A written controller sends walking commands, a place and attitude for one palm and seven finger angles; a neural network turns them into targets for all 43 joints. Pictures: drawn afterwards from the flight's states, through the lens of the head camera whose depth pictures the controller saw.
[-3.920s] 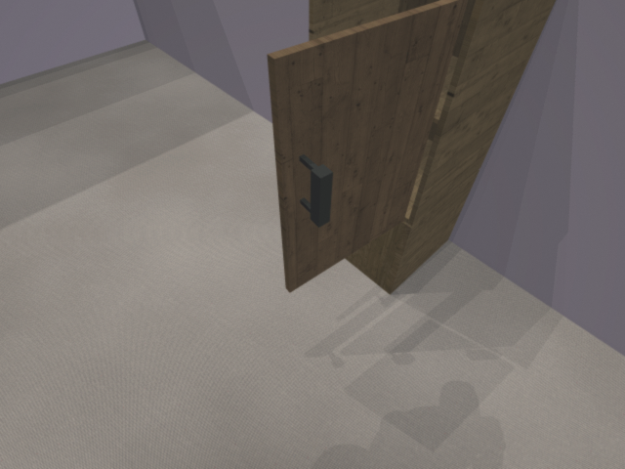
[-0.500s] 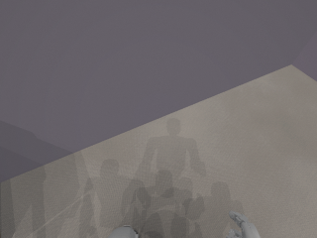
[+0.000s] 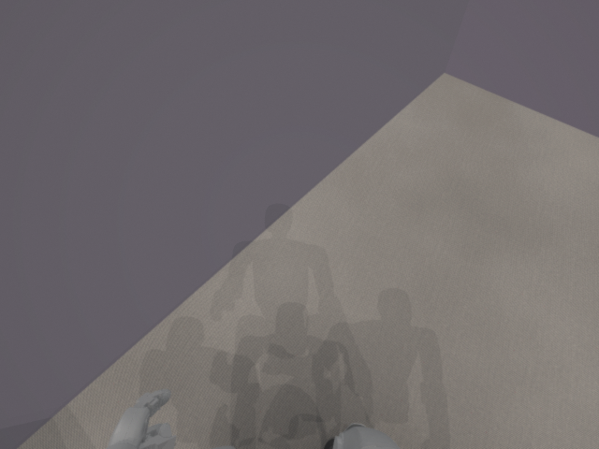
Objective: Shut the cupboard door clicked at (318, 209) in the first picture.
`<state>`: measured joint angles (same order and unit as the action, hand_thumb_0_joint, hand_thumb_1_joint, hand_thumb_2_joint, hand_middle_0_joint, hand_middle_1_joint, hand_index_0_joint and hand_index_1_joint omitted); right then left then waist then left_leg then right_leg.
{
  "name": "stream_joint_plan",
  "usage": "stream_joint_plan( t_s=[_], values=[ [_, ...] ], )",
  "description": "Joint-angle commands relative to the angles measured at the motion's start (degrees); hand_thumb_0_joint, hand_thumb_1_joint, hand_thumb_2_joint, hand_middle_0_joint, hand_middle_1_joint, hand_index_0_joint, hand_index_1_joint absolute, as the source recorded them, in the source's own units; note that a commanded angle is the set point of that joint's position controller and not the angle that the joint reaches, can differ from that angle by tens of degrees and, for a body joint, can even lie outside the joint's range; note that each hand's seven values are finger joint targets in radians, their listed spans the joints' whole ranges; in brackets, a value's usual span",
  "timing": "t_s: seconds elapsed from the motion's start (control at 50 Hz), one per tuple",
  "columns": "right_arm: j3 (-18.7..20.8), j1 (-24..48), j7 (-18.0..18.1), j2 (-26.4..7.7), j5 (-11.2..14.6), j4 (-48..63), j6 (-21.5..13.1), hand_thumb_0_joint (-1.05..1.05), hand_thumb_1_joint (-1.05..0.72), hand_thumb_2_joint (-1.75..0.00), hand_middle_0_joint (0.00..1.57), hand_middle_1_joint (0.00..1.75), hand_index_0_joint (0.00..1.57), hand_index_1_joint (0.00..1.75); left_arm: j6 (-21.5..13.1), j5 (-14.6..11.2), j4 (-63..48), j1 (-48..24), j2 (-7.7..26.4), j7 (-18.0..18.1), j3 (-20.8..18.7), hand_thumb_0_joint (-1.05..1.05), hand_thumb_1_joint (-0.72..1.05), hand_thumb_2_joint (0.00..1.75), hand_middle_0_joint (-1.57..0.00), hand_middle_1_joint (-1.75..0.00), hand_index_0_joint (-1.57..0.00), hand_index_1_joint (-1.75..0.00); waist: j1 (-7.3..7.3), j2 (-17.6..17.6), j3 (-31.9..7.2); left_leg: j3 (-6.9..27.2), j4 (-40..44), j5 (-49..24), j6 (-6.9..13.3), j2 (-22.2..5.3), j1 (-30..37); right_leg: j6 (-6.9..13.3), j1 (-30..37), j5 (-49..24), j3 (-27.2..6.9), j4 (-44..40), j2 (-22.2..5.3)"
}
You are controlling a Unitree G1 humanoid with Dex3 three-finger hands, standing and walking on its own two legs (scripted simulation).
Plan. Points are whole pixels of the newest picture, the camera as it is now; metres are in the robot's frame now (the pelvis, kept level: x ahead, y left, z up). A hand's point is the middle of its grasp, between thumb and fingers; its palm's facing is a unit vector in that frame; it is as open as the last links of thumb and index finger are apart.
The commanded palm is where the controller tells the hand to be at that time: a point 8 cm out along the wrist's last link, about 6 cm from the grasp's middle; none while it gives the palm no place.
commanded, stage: turn to face it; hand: left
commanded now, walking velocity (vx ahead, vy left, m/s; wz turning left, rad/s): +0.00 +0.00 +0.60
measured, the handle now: out of the picture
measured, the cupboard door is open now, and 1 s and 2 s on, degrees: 84 84 84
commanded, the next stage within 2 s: none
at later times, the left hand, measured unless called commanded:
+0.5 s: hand (171, 417) +0.18 +0.22 -0.18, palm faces +0.24 -0.95 -0.21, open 7.3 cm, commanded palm none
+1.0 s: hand (213, 412) +0.18 +0.14 -0.14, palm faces +0.52 -0.81 -0.27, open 7.4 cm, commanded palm none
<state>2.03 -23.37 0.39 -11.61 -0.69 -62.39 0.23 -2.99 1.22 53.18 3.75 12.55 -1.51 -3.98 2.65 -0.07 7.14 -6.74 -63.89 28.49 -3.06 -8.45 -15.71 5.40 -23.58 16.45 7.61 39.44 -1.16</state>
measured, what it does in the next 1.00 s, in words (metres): walks ahead, turning left: left foot, then right foot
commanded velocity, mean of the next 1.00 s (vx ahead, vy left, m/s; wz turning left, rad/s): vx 0.00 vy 0.00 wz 0.60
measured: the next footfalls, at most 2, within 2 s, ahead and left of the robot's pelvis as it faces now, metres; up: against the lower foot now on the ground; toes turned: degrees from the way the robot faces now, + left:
left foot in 0.40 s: +0.23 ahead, +0.11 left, +0.00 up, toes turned +18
right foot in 0.80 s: +0.28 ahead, -0.15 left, +0.00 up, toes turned +22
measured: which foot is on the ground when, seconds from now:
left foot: up 0.00-0.38, down 0.40-0.78, up 0.80-1.00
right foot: down 0.00-0.38, up 0.40-0.78, down 0.80-1.00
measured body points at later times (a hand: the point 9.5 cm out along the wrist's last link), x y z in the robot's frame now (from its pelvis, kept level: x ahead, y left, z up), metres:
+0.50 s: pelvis +0.16 +0.01 +0.00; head +0.20 +0.03 +0.45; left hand +0.17 +0.27 -0.16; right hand +0.27 -0.23 -0.14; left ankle +0.19 +0.10 -0.72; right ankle +0.09 -0.11 -0.64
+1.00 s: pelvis +0.23 -0.06 +0.02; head +0.29 -0.04 +0.46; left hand +0.16 +0.18 -0.12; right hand +0.46 -0.23 -0.13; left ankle +0.15 +0.06 -0.65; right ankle +0.24 -0.17 -0.72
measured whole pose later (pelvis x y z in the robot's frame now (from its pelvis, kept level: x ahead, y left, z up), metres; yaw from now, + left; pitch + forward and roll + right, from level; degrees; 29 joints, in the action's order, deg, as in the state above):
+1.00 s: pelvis +0.23 -0.06 +0.02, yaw +32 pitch +2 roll +3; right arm 4.7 -6.0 -1.5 -15.3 -0.8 -52.5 4.5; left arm 0.0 1.8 51.3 13.0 10.8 1.3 -2.2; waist 0.5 0.9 5.7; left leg -2.0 -59.4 25.8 -3.8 -0.7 -28.7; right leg 0.5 -11.3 20.1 9.0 30.2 -5.8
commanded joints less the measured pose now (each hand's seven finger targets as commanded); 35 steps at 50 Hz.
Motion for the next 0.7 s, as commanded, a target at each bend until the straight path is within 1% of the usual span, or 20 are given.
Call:
stream_joint_plan(
  t_s=[0.0,0.04,0.08,0.12,0.18,0.24,0.28,0.3,0.32,0.34,0.36,0.38,0.4,0.42,0.44,0.46,0.48,0.52,0.62,0.68],
  values=[
    [0.40,2.35,0.71,-1.27,-0.21,4.68,-1.58,0.00,-0.90,-0.90,0.20,0.30,0.20,0.30,-0.52,-0.70,1.65,10.39,5.45,2.35,0.03,0.00,0.90,0.90,-0.20,-0.30,-0.20,-0.30,-2.37,4.20,-9.53,6.51,-7.11,-7.66,0.55,-0.64,-15.61,4.57,16.75,-37.20,-12.66,-20.93,-17.06],
    [-0.10,-2.17,0.59,0.24,-0.11,2.25,0.00,0.00,-0.90,-0.90,0.20,0.30,0.20,0.30,-1.16,-0.55,1.61,7.24,3.53,2.32,1.11,0.00,0.90,0.90,-0.20,-0.30,-0.20,-0.30,0.74,6.49,-8.60,5.65,-0.11,-9.76,0.05,0.33,-11.12,2.84,12.30,-39.82,-4.94,-22.35,-14.55],
    [-0.30,-2.80,0.39,1.28,0.07,1.24,0.33,0.00,-0.90,-0.90,0.20,0.30,0.20,0.30,-1.63,-0.79,2.58,7.75,2.43,2.30,1.68,0.00,0.90,0.90,-0.20,-0.30,-0.20,-0.30,1.11,5.68,-8.74,4.80,4.50,-12.68,0.15,1.87,-9.86,1.29,13.32,-43.71,-1.45,-22.66,-13.01],
    [-0.06,-0.78,0.25,1.34,0.01,1.98,0.45,0.00,-0.90,-0.90,0.20,0.30,0.20,0.30,-1.49,-0.70,2.68,7.94,1.70,2.56,1.09,0.00,0.90,0.90,-0.20,-0.30,-0.20,-0.30,0.75,6.68,-8.24,3.67,7.98,-14.13,0.13,2.27,-11.66,1.09,16.14,-45.22,0.23,-21.90,-13.65],
    [0.28,5.31,-0.25,0.71,0.00,4.39,0.68,0.00,-0.90,-0.90,0.20,0.30,0.20,0.30,-0.75,-0.66,2.86,8.96,3.06,2.91,0.59,0.00,0.90,0.90,-0.20,-0.30,-0.20,-0.30,-0.90,6.08,-5.53,2.01,12.90,-13.19,0.39,2.78,-14.51,1.72,19.09,-45.52,0.55,-20.46,-15.89],
    [0.50,9.61,-0.66,-0.44,-0.26,6.28,1.02,0.00,-0.90,-0.90,0.20,0.30,0.20,0.30,0.00,-0.35,2.46,9.55,4.52,3.17,-0.04,0.00,0.90,0.90,-0.20,-0.30,-0.20,-0.30,-1.63,7.19,-3.91,0.61,16.66,-10.97,1.05,3.38,-15.17,1.77,21.39,-45.85,0.97,-18.25,-17.89],
    [0.77,9.47,-0.88,-1.20,-0.43,7.39,1.02,0.00,-0.90,-0.90,0.20,0.30,0.20,0.30,0.28,-0.20,1.65,8.76,6.46,3.41,-0.72,0.00,0.90,0.90,-0.20,-0.30,-0.20,-0.30,-0.85,6.21,-4.67,-0.44,20.86,-10.00,2.10,4.85,-11.94,1.66,22.29,-48.85,1.58,-13.62,-19.02],
    [0.89,8.44,-0.94,-1.94,-0.63,7.47,1.03,0.00,-0.90,-0.90,0.20,0.30,0.20,0.30,0.45,-0.28,1.29,8.40,7.51,3.42,-0.98,0.00,0.90,0.90,-0.20,-0.30,-0.20,-0.30,-0.13,5.26,-5.62,-1.20,23.56,-11.44,2.65,6.03,-9.42,0.81,22.61,-50.22,2.56,-9.97,-18.52],
    [1.14,5.89,-0.96,-3.00,-0.90,7.35,0.93,0.00,-0.90,-0.90,0.20,0.30,0.20,0.30,0.63,-0.37,0.75,8.18,8.23,3.40,-1.19,0.00,0.90,0.90,-0.20,-0.30,-0.20,-0.30,1.28,4.69,-7.45,-1.28,27.39,-14.84,3.40,7.34,-5.13,-0.63,22.25,-49.51,3.85,-3.96,-17.67],
    [1.69,2.53,-0.87,-4.95,-1.30,7.12,0.75,0.00,-0.90,-0.90,0.20,0.30,0.20,0.30,0.86,-0.70,0.25,8.78,8.43,3.23,-1.20,0.00,0.90,0.90,-0.20,-0.30,-0.20,-0.30,2.69,1.63,-10.53,0.14,31.63,-25.38,5.00,7.05,2.35,-2.83,18.94,-44.40,5.00,5.15,-15.82],
    [2.76,-0.40,-0.61,-9.78,-1.82,7.79,0.38,0.00,-0.90,-0.90,0.20,0.30,0.20,0.30,1.33,-1.40,-1.21,9.76,6.50,3.05,-0.99,0.00,0.90,0.90,-0.20,-0.30,-0.20,-0.30,3.56,-10.98,-14.06,16.95,35.61,-49.19,11.75,-4.80,11.96,-7.11,6.25,-20.62,6.45,18.48,-8.97],
    [3.60,-2.83,0.00,-14.50,-1.29,7.63,0.38,0.00,-0.90,-0.90,0.20,0.30,0.20,0.30,1.55,-1.52,-4.41,6.95,4.09,3.07,-0.10,0.00,0.90,0.90,-0.20,-0.30,-0.20,-0.30,4.12,-18.07,-14.78,34.75,39.81,-67.69,20.46,-17.31,13.56,-8.32,-3.70,23.65,0.22,32.05,-1.66],
    [3.68,-2.09,0.57,-14.94,-0.79,7.35,0.51,0.00,-0.90,-0.90,0.20,0.30,0.20,0.30,2.66,-0.75,-5.57,4.26,5.32,3.40,-0.33,0.00,0.90,0.90,-0.20,-0.30,-0.20,-0.30,3.50,-8.40,-15.65,35.16,41.91,-51.07,20.66,-18.10,11.35,-7.96,-5.89,21.81,-7.73,36.87,-2.08],
    [3.90,2.10,1.01,-14.62,-0.89,8.86,0.30,0.00,-0.90,-0.90,0.20,0.30,0.20,0.30,2.77,-0.64,-5.47,2.88,4.23,3.40,-0.52,0.00,0.90,0.90,-0.20,-0.30,-0.20,-0.30,1.91,-9.37,-12.91,34.40,43.87,-36.55,18.86,-15.51,7.15,-8.38,-9.52,17.82,-9.19,37.39,-3.30],
    [3.46,6.24,1.11,-12.58,-0.91,10.20,0.19,0.00,-0.90,-0.90,0.20,0.30,0.20,0.30,3.04,-0.27,-4.85,2.98,4.56,2.98,-0.82,0.00,0.90,0.90,-0.20,-0.30,-0.20,-0.30,0.43,-8.72,-9.94,30.26,45.34,-29.11,16.59,-12.33,2.78,-8.61,-9.71,13.55,-10.02,35.37,-4.29],
    [2.97,9.20,1.11,-11.02,-0.93,11.17,-0.09,0.00,-0.90,-0.90,0.20,0.30,0.20,0.30,3.36,-0.04,-4.20,3.95,4.44,2.41,-1.09,0.00,0.90,0.90,-0.20,-0.30,-0.20,-0.30,-1.17,-6.40,-8.46,25.54,46.00,-25.77,14.17,-9.14,-0.12,-8.88,-8.17,10.08,-9.36,32.75,-4.40],
    [2.81,10.77,1.06,-10.94,-1.00,11.71,-0.39,0.00,-0.90,-0.90,0.20,0.30,0.20,0.30,3.71,0.06,-3.46,5.84,3.93,2.14,-1.14,0.00,0.90,0.90,-0.20,-0.30,-0.20,-0.30,-2.21,-6.27,-8.64,22.51,45.91,-26.81,12.99,-7.08,-0.81,-9.18,-6.99,8.29,-8.52,30.13,-4.02],
    [3.13,11.49,0.75,-11.59,-0.88,11.95,-0.47,0.00,-0.90,-0.90,0.20,0.30,0.20,0.30,4.24,-0.02,-2.99,7.36,3.25,2.05,-1.03,0.00,0.90,0.90,-0.20,-0.30,-0.20,-0.30,-2.56,-5.52,-10.24,19.10,45.39,-28.25,12.23,-4.87,-0.14,-9.59,-4.66,7.18,-7.40,23.81,-3.15],
    [4.44,11.18,0.10,-12.90,-0.97,12.60,0.41,0.00,-0.90,-0.90,0.20,0.30,0.20,0.30,4.34,-0.06,-5.29,5.18,3.36,2.17,-0.68,0.00,0.90,0.90,-0.20,-0.30,-0.20,-0.30,-1.29,-7.68,-11.48,21.22,43.83,-26.13,12.41,-3.66,1.04,-10.06,-1.97,8.16,-6.10,11.86,-1.08],
    [5.20,13.30,-0.12,-13.48,-0.96,13.60,1.10,0.00,-0.90,-0.90,0.20,0.30,0.20,0.30,3.88,-0.21,-5.78,6.85,3.95,2.21,-0.62,0.00,0.90,0.90,-0.20,-0.30,-0.20,-0.30,-1.85,-10.50,-11.84,23.12,41.35,-26.53,11.53,-2.44,-0.64,-9.65,3.77,7.35,-4.79,2.61,1.14]
  ],
)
